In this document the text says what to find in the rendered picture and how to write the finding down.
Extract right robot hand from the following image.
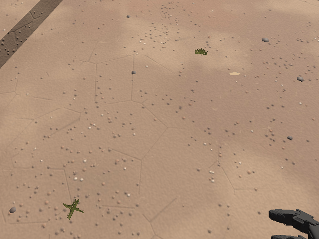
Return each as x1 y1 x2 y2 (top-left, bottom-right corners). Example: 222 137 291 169
268 209 319 239

